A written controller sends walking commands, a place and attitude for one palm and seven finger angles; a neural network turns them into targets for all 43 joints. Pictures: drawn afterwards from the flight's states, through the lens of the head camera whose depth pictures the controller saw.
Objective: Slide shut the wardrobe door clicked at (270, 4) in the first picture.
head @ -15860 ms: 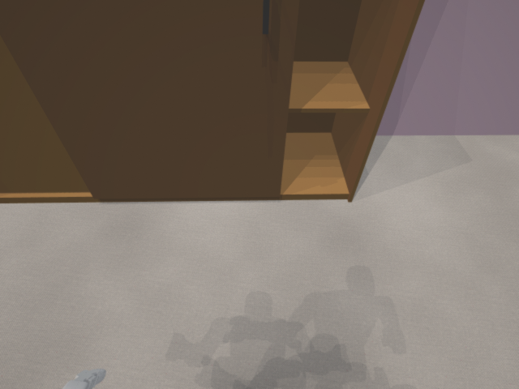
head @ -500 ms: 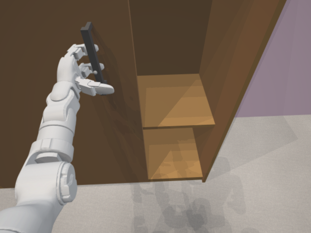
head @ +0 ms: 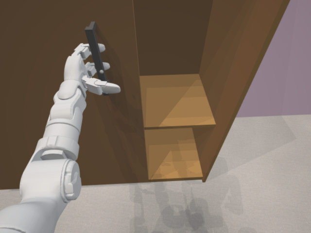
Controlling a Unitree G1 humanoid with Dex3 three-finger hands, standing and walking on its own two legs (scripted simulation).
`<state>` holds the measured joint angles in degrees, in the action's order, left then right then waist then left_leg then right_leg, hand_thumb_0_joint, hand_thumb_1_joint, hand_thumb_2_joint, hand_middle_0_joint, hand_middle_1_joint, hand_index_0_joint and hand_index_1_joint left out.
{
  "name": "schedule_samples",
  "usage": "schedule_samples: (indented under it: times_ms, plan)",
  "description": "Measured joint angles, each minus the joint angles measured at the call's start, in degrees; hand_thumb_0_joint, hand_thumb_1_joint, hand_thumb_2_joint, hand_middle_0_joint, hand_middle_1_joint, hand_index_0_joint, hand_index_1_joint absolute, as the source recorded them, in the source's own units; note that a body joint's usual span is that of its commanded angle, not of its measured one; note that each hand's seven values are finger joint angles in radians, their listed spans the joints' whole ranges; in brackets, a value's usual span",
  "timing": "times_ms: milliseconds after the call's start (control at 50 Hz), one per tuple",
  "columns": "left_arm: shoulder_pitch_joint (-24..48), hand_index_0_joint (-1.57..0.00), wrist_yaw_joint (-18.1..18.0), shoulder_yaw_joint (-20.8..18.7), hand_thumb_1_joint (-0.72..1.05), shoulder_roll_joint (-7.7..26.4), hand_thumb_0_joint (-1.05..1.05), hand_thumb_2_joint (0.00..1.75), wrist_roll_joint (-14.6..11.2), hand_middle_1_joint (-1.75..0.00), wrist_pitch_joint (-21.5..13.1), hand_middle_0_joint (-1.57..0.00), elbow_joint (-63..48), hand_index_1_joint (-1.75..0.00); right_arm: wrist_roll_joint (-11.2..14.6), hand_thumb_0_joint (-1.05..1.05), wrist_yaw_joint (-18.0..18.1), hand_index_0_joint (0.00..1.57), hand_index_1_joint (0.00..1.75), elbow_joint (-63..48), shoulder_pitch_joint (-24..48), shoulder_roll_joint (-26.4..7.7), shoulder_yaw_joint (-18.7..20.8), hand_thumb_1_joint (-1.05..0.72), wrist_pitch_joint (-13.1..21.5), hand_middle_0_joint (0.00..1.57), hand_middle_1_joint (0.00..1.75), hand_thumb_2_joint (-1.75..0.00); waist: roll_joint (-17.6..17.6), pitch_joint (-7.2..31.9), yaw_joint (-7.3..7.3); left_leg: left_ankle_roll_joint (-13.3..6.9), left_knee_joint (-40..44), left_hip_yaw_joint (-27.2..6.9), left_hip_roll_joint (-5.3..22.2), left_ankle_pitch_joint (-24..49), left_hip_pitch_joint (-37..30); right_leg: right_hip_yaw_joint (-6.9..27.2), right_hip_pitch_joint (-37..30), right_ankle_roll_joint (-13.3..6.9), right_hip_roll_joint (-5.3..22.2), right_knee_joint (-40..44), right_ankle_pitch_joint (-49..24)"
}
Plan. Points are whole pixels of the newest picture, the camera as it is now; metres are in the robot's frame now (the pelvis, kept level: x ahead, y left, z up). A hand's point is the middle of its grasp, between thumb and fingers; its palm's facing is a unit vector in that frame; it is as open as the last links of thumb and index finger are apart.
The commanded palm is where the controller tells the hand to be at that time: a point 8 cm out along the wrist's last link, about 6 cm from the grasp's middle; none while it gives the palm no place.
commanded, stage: grip the handle and tug to test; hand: left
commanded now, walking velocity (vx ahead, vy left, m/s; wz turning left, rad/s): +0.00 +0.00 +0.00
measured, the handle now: (100, 61) +0.52 +0.16 +0.19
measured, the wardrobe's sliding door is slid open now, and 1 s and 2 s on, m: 0.36 0.36 0.36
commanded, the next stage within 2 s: tug the door sideways, standing still in 1.48 s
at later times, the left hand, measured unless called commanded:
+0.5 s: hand (101, 71) +0.46 +0.14 +0.20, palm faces +0.07 -1.00 +0.02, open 9.7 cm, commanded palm +0.44 +0.19 +0.19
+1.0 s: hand (103, 71) +0.46 +0.14 +0.20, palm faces +0.07 -1.00 +0.02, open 6.1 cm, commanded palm +0.43 +0.19 +0.19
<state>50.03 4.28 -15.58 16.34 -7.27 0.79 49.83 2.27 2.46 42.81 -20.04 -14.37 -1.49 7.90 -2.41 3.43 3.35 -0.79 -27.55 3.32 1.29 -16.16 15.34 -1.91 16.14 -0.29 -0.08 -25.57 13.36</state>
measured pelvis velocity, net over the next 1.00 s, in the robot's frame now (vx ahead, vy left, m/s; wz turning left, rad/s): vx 0.01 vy -0.01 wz -0.01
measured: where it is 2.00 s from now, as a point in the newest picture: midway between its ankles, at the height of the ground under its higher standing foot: outside the picture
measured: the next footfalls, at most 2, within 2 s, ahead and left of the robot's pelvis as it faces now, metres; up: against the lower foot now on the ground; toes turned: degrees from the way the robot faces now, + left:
none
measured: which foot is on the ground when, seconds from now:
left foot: down 0.00-1.00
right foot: down 0.00-1.00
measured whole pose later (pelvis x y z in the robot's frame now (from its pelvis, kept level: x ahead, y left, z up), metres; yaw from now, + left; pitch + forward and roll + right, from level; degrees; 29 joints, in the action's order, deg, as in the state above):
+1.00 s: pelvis +0.01 -0.01 +0.00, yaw -1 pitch +4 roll -1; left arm 45.7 3.2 -16.9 16.4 -7.0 3.1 43.1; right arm 2.4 2.6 41.1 -18.7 -14.7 -1.0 6.3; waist -2.7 3.2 3.4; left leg 0.0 -25.8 3.7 2.3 -16.1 13.2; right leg -1.5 14.5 -1.1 -1.2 -24.3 13.3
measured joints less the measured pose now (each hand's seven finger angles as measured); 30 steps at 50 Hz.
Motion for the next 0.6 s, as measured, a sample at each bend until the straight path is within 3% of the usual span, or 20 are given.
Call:
schedule_samples:
  times_ms: [120, 240, 360, 600]
  plan:
    - [-1.58, -0.3, -1.38, -1.36, -0.49, 0.2, -0.01, 0.3, 0.97, -1.2, -0.08, -0.3, -1.61, -1.2, -0.25, 0.01, -0.04, 0.2, 0.3, -0.7, 0.33, 0.33, 0.02, -0.9, -0.17, 0.2, 0.3, -0.9, 0.15, -0.49, 0.32, -0.02, 0.31, 0.55, 0.1, 0.16, -0.25, 0.55, 0.09, 0.01, -0.13, 0.05, -0.23]
    - [-1.65, -0.3, -1.38, 0.37, -0.39, 0.13, -0.01, 0.35, 0.76, -1.21, -0.3, -0.31, -3.34, -1.21, -0.13, 0.01, 0.05, 0.2, 0.3, -0.38, 0.12, 0.32, 0.25, -0.9, 0.25, 0.2, 0.3, -0.9, 0.12, -0.7, -0.31, 0.12, 0.5, 0.18, 0.1, 0.32, -0.58, 0.2, -0.45, -0.09, -0.13, 0.38, -0.31]
    - [0.24, -0.31, -0.89, 0.1, -0.17, 0.47, -0.01, 0.44, 0.31, -1.24, 1.03, -0.34, -0.18, -1.23, 0.02, 0.01, 0.37, 0.2, 0.3, 0.0, 0.96, 0.03, -0.05, -0.9, 0.04, 0.2, 0.3, -0.9, 0.18, -0.54, -0.1, 0.24, 0.38, -0.26, 0.19, 0.35, -0.43, -0.25, -0.52, -0.25, -0.21, 0.4, -0.26]
    - [-0.46, -0.36, -0.69, -1.13, 0.36, 1.09, 0.0, 0.67, 0.59, -1.31, 0.03, -0.38, -0.74, -1.3, -0.02, 0.01, 0.33, 0.2, 0.3, -0.96, 1.07, -0.2, 0.1, -0.9, -0.13, 0.2, 0.3, -0.9, 0.15, -0.61, 0.18, 0.64, 0.8, -0.05, 0.64, 0.49, -0.55, -0.03, -0.33, -0.68, -0.68, 0.47, -0.31]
